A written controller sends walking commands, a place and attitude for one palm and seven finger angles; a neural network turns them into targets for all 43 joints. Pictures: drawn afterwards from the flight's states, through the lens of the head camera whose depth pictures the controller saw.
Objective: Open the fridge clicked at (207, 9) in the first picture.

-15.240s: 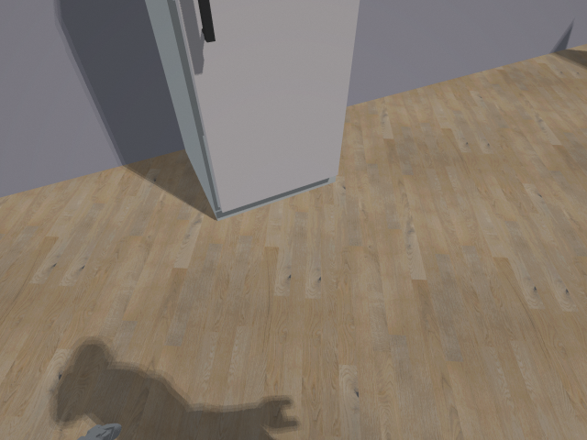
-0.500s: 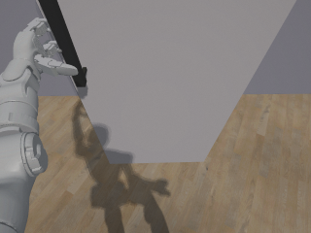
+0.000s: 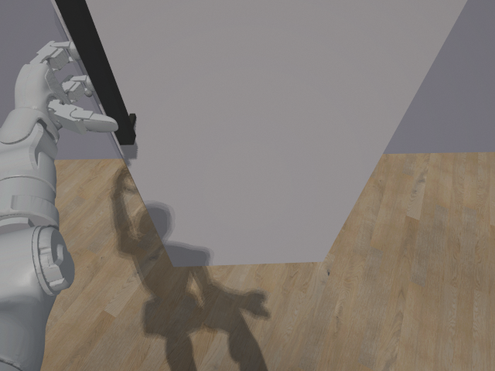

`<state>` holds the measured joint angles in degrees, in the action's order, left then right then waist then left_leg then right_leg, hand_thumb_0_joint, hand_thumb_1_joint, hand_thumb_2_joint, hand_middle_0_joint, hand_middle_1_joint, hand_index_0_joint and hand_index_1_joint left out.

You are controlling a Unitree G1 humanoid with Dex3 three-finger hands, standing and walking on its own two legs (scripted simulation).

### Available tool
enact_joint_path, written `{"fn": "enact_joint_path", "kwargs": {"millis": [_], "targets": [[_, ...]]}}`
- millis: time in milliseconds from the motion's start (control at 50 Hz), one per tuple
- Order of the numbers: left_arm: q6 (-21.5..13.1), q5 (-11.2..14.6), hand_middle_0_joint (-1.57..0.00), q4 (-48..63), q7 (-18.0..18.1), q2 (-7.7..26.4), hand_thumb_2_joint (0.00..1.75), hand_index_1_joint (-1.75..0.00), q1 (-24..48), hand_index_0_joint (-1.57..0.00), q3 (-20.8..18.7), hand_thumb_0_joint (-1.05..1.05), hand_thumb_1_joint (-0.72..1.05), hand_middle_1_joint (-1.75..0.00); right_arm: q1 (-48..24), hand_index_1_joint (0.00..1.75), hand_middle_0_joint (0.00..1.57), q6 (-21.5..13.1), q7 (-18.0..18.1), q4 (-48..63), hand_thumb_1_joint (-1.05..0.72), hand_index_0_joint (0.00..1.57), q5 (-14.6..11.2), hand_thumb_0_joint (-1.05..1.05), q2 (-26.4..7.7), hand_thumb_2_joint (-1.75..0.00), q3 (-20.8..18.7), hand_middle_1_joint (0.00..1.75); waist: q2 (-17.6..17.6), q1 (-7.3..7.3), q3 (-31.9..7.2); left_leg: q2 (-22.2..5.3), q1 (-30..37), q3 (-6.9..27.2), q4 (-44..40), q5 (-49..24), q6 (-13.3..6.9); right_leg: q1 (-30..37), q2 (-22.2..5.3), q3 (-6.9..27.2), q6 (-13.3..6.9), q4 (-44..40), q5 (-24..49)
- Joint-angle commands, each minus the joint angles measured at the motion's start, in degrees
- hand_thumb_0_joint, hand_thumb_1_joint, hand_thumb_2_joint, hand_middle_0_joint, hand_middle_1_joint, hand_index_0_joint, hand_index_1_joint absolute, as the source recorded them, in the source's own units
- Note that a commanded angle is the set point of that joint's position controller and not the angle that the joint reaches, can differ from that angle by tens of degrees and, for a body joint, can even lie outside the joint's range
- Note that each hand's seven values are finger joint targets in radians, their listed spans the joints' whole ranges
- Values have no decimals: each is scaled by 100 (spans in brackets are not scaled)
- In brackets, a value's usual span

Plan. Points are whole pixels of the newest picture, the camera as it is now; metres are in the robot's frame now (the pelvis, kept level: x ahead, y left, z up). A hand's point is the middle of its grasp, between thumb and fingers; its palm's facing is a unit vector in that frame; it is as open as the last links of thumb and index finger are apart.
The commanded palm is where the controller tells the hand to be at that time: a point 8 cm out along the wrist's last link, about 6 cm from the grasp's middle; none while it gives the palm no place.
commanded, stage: slide the fingers in behind the handle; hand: left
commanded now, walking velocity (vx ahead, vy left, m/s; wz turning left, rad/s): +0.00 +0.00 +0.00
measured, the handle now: (101, 55) +0.53 +0.20 +0.23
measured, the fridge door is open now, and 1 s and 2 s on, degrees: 0 0 0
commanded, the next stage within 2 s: grip the handle and tug to test in 1.46 s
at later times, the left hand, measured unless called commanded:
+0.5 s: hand (105, 96) +0.48 +0.19 +0.20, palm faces +0.01 -1.00 +0.01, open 14.0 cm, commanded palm +0.45 +0.24 +0.20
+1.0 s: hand (116, 95) +0.48 +0.17 +0.20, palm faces +0.02 -1.00 +0.01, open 14.0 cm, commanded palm +0.45 +0.22 +0.20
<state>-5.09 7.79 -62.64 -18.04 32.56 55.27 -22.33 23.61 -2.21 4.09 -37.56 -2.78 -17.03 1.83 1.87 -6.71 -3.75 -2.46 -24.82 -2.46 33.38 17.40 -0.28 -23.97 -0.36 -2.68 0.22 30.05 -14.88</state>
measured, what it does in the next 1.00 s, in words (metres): stands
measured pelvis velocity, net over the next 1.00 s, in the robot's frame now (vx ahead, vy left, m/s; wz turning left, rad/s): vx -0.01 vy -0.01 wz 0.01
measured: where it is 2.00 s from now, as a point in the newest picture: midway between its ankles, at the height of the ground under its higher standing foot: outside the picture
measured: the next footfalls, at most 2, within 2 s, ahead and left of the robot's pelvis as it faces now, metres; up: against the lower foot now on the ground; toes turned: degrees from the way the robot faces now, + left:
none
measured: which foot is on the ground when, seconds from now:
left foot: down 0.00-1.00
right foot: down 0.00-1.00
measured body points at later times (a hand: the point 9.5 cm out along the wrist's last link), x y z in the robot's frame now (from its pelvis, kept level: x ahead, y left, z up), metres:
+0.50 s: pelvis +0.00 +0.00 +0.00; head +0.03 -0.01 +0.45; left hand +0.47 +0.24 +0.20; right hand +0.06 -0.26 -0.11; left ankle -0.01 +0.11 -0.73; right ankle +0.00 -0.12 -0.73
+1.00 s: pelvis -0.01 -0.01 +0.00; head +0.03 -0.01 +0.45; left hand +0.47 +0.23 +0.20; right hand +0.04 -0.28 -0.12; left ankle -0.01 +0.11 -0.73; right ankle -0.01 -0.12 -0.73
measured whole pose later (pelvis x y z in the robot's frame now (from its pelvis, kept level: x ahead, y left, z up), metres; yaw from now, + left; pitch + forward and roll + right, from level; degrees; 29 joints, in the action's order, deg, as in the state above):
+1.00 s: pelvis -0.01 -0.01 +0.00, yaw +1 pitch +7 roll -1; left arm -3.6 8.5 -61.2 -12.1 26.2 56.3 -17.7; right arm 22.3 -4.1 4.0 -39.3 -2.8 -16.8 1.7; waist 2.1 -5.6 -2.9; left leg -2.1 -22.8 -1.8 32.2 16.4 0.1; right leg -22.2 -0.6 -3.3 -0.2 30.1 -14.8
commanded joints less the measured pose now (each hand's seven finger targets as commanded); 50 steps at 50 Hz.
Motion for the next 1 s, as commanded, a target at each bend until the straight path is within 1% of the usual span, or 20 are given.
{"fn": "enact_joint_path", "kwargs": {"millis": [0,40,100,120,160,220,240,340,380,420,520,560,620,660,680,700,740,820,900,980], "targets": [[-278,254,-30,1698,-130,1272,30,-120,2678,-30,0,0,-50,-120,219,30,20,-192,81,542,-90,20,-53,0,-892,-90,-367,30,312,125,-2206,126,1453,263,-214,-2103,-162,850,160,53,-145,-138,2156],[-123,283,-30,1724,-127,752,30,-120,2817,-30,446,0,-50,-120,172,30,20,-201,94,518,-90,20,-76,0,-845,-90,-357,30,450,-3,-1840,124,1481,268,-224,-2020,-160,610,141,4,-149,-208,1927],[62,236,-30,1415,21,1051,30,-120,3019,-30,207,0,-50,-120,178,30,20,-206,108,456,-90,20,-61,0,-895,-90,-331,30,88,-23,-1529,130,1189,353,-326,-1492,-173,467,147,9,-135,-286,1533],[70,240,-30,1371,66,974,30,-120,3159,-30,244,0,-50,-120,166,30,20,-224,113,451,-90,20,-53,0,-880,-90,-325,30,103,-63,-1475,140,1167,350,-339,-1413,-172,443,134,10,-133,-294,1480],[-54,203,-30,1665,169,1124,30,-120,3193,-30,84,0,-50,-120,168,30,20,-259,100,484,-90,20,-22,0,-864,-90,-324,30,177,50,-1995,163,1367,358,-272,-1805,-164,710,122,31,-154,-179,1812],[-216,159,-30,1834,246,771,30,-120,3242,-30,335,0,-50,-120,114,30,20,-317,62,476,-90,20,-3,0,-803,-90,-316,30,424,29,-2158,160,1650,364,-188,-2070,-124,597,129,36,-151,-132,1941],[-288,174,-30,1851,267,848,30,-120,3200,-30,269,0,-50,-120,166,30,20,-320,65,446,-90,20,9,0,-820,-90,-329,30,262,33,-2256,148,1697,387,-147,-2237,-133,686,128,12,-161,-102,2031],[-95,176,-30,1387,250,705,30,-120,2815,-30,301,0,-50,-120,62,30,20,-274,50,486,-90,20,-22,0,-823,-90,-310,30,177,117,-1903,171,1369,306,-230,-2052,-141,758,111,9,-167,-115,2027],[-23,126,-30,1373,280,1042,30,-120,2739,-30,53,0,-50,-120,55,30,20,-246,50,524,-90,20,-18,0,-848,-90,-307,30,-1,193,-1951,177,1208,288,-261,-1992,-154,905,105,35,-155,-97,2110],[-32,106,-30,1590,311,956,30,-120,2800,-30,109,0,-50,-120,9,30,20,-237,54,579,-90,20,-22,0,-806,-90,-312,30,85,198,-1983,173,1268,268,-264,-2043,-155,937,104,44,-160,-103,2160],[-194,180,-30,1948,375,639,30,-120,3063,-30,325,0,-50,-120,15,30,20,-283,60,531,-90,20,-23,0,-783,-90,-326,30,16,88,-2007,147,1480,322,-280,-1963,-156,837,140,39,-154,-162,1997],[-192,189,-30,1913,387,548,30,-120,3096,-30,396,0,-50,-120,0,30,20,-296,70,493,-90,20,-29,0,-778,-90,-315,30,197,82,-1966,153,1542,322,-284,-1927,-152,763,138,41,-162,-182,1907],[-74,153,-30,1401,428,720,30,-120,3159,-30,264,0,-50,-120,73,30,20,-299,101,378,-90,20,-22,0,-810,-90,-306,30,-159,38,-1660,181,1166,300,-367,-1403,-178,740,117,53,-130,-268,1598],[-79,79,-30,1362,483,843,30,-120,3171,-30,188,0,-50,-120,97,30,20,-302,102,388,-90,20,-15,0,-816,-90,-301,30,-59,85,-1735,198,1124,306,-389,-1413,-178,801,101,55,-145,-241,1586],[-99,50,-30,1458,495,643,30,-120,3339,-30,382,0,-50,-120,59,30,20,-332,91,393,-90,20,-10,0,-779,-90,-293,30,205,37,-1792,211,1226,283,-369,-1451,-171,737,91,72,-143,-242,1619],[-144,7,-30,1430,537,854,30,-120,3244,-30,182,0,-50,-120,98,30,20,-343,84,377,-90,20,6,0,-781,-90,-304,30,235,122,-1877,214,1234,298,-332,-1495,-162,775,91,80,-160,-228,1635],[-247,24,-30,1526,562,709,30,-120,3134,-30,283,0,-50,-120,144,30,20,-352,71,395,-90,20,15,0,-777,-90,-317,30,-1,96,-2065,199,1340,312,-295,-1715,-175,878,109,49,-159,-186,1798],[-259,133,-30,1401,477,583,30,-120,3091,-30,345,0,-50,-120,105,30,20,-370,73,387,-90,20,-10,0,-794,-90,-319,30,-165,57,-1986,191,1232,263,-345,-1522,-176,932,126,78,-136,-213,1807],[-273,132,-30,1563,463,465,30,-120,3179,-30,453,0,-50,-120,58,30,20,-400,70,392,-90,20,-19,0,-782,-90,-318,30,124,74,-1976,207,1336,247,-337,-1518,-182,845,118,96,-143,-239,1767],[-224,151,-30,1488,482,450,30,-120,3187,-30,459,0,-50,-120,84,30,20,-409,72,346,-90,20,-18,0,-794,-90,-328,30,-23,20,-1851,205,1260,237,-335,-1456,-199,807,122,96,-122,-276,1735]]}}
